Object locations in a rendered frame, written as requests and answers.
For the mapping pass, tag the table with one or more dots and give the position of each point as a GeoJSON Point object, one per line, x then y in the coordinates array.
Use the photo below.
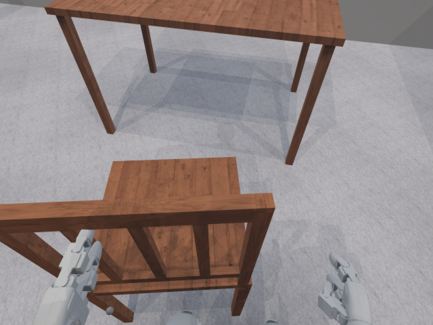
{"type": "Point", "coordinates": [306, 21]}

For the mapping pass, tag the chair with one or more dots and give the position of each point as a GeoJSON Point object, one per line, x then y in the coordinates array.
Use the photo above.
{"type": "Point", "coordinates": [164, 225]}

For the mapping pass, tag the left robot hand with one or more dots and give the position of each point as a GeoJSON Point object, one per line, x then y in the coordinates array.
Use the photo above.
{"type": "Point", "coordinates": [65, 301]}

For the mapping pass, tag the right robot hand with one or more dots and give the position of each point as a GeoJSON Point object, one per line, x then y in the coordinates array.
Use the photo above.
{"type": "Point", "coordinates": [351, 302]}

